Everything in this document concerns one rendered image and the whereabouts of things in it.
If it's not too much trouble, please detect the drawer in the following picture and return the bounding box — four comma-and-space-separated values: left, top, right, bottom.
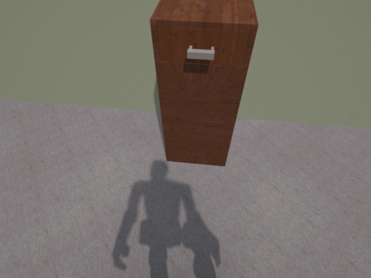
157, 25, 250, 66

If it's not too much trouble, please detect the cabinet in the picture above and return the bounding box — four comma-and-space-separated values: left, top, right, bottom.
150, 0, 259, 166

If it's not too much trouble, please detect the handle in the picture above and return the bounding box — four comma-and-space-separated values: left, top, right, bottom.
187, 46, 214, 60

